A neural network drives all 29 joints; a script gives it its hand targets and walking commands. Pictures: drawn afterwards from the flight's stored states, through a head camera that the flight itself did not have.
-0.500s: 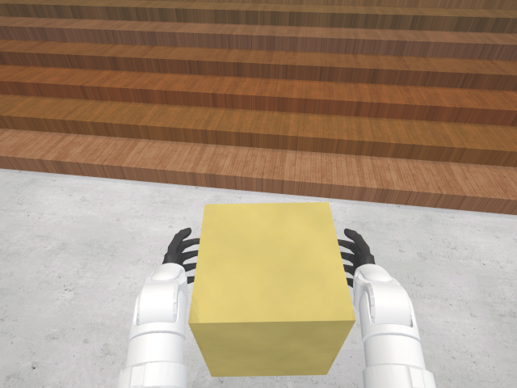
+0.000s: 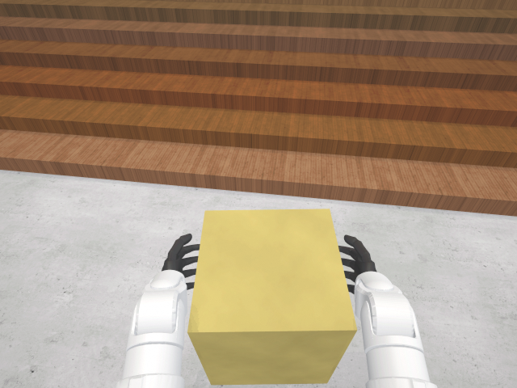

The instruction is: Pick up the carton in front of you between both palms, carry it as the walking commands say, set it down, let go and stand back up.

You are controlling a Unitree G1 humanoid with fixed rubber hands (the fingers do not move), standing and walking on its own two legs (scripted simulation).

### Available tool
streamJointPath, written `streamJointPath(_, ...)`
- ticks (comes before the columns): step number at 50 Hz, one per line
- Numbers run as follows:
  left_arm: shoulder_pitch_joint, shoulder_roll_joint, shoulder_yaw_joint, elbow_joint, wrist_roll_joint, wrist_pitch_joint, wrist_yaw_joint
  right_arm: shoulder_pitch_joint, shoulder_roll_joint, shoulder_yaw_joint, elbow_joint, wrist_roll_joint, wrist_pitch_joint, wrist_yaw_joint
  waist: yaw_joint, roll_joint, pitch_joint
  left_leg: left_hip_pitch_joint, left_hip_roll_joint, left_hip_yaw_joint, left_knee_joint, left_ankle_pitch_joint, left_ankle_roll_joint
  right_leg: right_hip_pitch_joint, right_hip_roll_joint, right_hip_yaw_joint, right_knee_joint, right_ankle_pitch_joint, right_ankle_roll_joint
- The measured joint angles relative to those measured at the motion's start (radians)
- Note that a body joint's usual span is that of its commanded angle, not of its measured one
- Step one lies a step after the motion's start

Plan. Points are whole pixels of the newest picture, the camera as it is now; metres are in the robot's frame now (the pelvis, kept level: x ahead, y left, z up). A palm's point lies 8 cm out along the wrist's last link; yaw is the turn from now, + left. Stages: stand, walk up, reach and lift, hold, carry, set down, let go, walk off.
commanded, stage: hold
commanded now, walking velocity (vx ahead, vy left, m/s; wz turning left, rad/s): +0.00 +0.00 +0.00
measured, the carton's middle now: (268, 300) +0.29 +0.00 -0.02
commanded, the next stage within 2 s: carry in 0.38 s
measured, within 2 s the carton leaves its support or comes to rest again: neither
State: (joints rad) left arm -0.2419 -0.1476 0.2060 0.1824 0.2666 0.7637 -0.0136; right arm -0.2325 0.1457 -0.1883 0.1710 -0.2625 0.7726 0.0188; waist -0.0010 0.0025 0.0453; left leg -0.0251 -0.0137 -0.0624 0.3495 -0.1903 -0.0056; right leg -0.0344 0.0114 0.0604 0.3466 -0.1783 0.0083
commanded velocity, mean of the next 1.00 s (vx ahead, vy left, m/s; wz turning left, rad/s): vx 0.33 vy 0.00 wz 0.00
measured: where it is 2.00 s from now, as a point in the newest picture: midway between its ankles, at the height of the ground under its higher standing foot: (252, 277)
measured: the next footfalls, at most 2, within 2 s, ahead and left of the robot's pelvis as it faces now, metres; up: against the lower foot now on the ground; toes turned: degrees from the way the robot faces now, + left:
right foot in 0.86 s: +0.23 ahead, -0.10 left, +0.00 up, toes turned -10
left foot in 1.28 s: +0.55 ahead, +0.14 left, +0.00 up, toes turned +13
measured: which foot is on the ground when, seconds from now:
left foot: down 0.00-0.88, up 0.90-1.00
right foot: down 0.00-0.60, up 0.62-0.84, down 0.86-1.00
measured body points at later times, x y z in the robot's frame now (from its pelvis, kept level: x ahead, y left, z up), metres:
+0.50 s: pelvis +0.00 +0.00 +0.00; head -0.03 +0.00 +0.44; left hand +0.31 +0.15 +0.05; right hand +0.30 -0.15 +0.05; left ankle +0.01 +0.13 -0.74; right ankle +0.02 -0.13 -0.74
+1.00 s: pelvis +0.20 -0.01 -0.01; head +0.18 -0.01 +0.44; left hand +0.44 +0.15 +0.07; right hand +0.45 -0.16 +0.08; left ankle +0.11 +0.10 -0.68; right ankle +0.19 -0.09 -0.75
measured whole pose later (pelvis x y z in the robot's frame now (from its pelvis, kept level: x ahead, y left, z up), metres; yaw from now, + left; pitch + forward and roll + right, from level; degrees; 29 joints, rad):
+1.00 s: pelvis +0.20 -0.01 -0.01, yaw +2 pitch +6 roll -1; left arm 0.01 -0.13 0.05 -0.47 0.04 1.20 0.15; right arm 0.01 0.13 -0.07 -0.50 -0.02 1.22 -0.14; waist 0.00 0.01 -0.17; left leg -0.47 0.08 0.08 1.04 -0.39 0.02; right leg -0.29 -0.01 -0.22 0.42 -0.24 -0.06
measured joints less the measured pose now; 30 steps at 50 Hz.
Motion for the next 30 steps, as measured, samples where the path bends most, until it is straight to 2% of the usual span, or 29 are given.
streamJointPath(19, -0.019, -0.004, 0.016, 0.018, 0.001, -0.002, 0.001, -0.018, 0.003, -0.015, 0.015, -0.002, -0.001, 0.0, 0.001, 0.001, -0.012, -0.033, -0.001, -0.001, 0.027, -0.004, -0.001, -0.033, 0.001, -0.001, 0.028, -0.005, 0.0)
streamJointPath(22, -0.012, -0.002, 0.008, 0.01, -0.008, 0.009, 0.008, -0.008, 0.002, -0.01, 0.007, 0.011, 0.008, -0.008, 0.0, 0.002, -0.075, -0.116, 0.001, -0.001, 0.101, -0.094, -0.003, -0.11, 0.003, -0.007, 0.089, -0.085, -0.001)
streamJointPath(24, -0.007, -0.001, -0.002, -0.017, -0.02, 0.023, 0.014, 0.001, -0.001, -0.004, -0.022, 0.024, 0.021, -0.014, -0.002, 0.001, -0.11, -0.165, 0.008, 0.007, 0.137, -0.167, -0.004, -0.147, 0.002, -0.014, 0.103, -0.133, -0.004)
streamJointPath(25, -0.008, -0.001, -0.007, -0.037, -0.028, 0.032, 0.017, 0.002, -0.001, -0.004, -0.044, 0.033, 0.029, -0.016, -0.004, 0.0, -0.123, -0.19, 0.013, 0.016, 0.154, -0.174, -0.003, -0.163, 0.001, -0.019, 0.104, -0.118, -0.006)
streamJointPath(28, 0.001, 0.0, -0.034, -0.119, -0.051, 0.069, 0.035, 0.013, -0.004, 0.006, -0.125, 0.064, 0.062, -0.03, -0.008, -0.013, -0.155, -0.228, 0.02, 0.053, 0.175, -0.161, -0.001, -0.2, -0.016, -0.024, 0.127, -0.063, -0.005)
streamJointPath(30, 0.025, 0.005, -0.049, -0.187, -0.07, 0.108, 0.044, 0.026, -0.006, 0.023, -0.178, 0.087, 0.096, -0.04, -0.005, -0.027, -0.179, -0.22, 0.01, 0.074, 0.154, -0.127, 0.004, -0.215, -0.032, -0.015, 0.16, -0.114, -0.001)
